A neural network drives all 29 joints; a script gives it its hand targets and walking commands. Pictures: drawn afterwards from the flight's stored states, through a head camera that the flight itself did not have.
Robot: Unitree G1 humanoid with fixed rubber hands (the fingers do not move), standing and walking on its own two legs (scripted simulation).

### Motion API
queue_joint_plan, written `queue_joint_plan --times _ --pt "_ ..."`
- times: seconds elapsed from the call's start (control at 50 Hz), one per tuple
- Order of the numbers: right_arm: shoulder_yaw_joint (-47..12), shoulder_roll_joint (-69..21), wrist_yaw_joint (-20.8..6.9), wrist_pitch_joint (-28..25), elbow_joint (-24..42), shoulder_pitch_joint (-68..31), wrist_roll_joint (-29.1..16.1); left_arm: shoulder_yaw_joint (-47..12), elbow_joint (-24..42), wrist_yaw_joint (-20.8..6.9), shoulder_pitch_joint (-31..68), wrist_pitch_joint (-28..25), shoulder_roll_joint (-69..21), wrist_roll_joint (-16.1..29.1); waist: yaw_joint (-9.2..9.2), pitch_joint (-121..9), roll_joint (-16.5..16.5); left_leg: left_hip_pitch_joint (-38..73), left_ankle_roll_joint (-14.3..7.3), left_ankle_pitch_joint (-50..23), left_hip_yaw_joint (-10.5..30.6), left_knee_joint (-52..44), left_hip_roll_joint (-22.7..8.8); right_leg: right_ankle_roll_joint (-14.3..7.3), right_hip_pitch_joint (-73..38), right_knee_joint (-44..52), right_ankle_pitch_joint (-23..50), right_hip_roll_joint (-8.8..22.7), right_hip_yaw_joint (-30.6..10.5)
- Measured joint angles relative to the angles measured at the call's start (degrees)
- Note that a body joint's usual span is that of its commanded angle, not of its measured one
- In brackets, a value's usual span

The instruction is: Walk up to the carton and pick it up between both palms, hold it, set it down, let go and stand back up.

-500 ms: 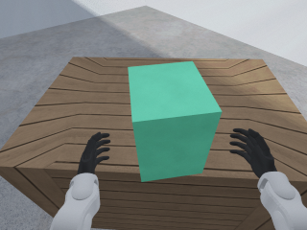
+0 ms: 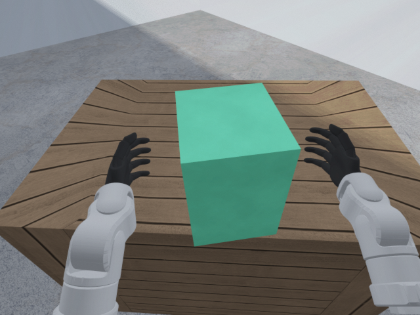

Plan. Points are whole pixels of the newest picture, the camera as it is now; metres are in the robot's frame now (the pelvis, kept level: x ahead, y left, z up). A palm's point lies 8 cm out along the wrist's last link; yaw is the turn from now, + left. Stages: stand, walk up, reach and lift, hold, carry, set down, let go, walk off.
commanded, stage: reach and lift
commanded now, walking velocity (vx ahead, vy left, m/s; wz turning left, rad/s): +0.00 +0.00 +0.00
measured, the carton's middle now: (227, 165) +0.42 -0.01 +0.06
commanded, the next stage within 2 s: none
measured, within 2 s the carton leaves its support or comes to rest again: neither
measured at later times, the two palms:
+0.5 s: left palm (132, 143) +0.35 +0.15 +0.20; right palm (330, 126) +0.40 -0.20 +0.19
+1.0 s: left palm (142, 158) +0.37 +0.15 +0.14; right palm (333, 155) +0.40 -0.22 +0.12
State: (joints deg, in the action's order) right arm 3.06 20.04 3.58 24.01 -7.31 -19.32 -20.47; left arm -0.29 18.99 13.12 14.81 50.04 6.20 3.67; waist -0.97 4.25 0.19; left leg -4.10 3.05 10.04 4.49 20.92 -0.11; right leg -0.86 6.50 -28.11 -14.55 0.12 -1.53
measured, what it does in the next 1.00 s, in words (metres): stands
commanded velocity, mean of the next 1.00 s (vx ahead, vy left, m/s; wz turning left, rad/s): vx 0.00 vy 0.00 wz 0.00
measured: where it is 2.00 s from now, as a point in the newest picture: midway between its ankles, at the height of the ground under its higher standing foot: outside the picture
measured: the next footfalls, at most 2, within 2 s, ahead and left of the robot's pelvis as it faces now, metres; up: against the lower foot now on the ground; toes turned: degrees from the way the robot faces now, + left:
none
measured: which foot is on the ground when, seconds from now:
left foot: down 0.00-1.00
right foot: down 0.00-1.00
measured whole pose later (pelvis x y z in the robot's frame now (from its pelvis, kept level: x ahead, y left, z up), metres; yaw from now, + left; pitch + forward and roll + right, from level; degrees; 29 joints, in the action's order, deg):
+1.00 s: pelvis +0.00 +0.00 +0.00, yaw +0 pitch -2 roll +2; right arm -2.3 23.1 2.3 15.2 -34.9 -35.7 -22.9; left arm 2.7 -12.8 11.2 33.0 37.5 5.9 3.7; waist -1.0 3.1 0.6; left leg -9.9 3.4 9.6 4.5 20.9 -0.6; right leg -0.9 12.4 -28.1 -13.9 -0.4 -1.5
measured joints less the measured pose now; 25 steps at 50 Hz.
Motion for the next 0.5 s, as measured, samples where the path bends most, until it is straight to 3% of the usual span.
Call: queue_joint_plan --times 0.1,0.5 --pt "0.0 0.7 -0.2 0.5 -4.3 -5.6 -0.4 0.2 -4.3 0.0 5.0 1.6 0.0 0.0 0.00 0.0 0.6 -0.8 0.0 -0.1 0.0 0.0 -0.1 0.0 0.8 0.0 0.2 -0.1 0.0" --pt "-3.2 3.0 -0.3 1.1 -15.1 -20.3 -4.2 2.3 -9.1 0.9 17.1 4.2 0.0 0.0 0.00 -0.2 0.5 -3.6 0.3 -0.2 0.0 0.0 -0.4 0.0 3.6 0.0 0.3 -0.4 0.0"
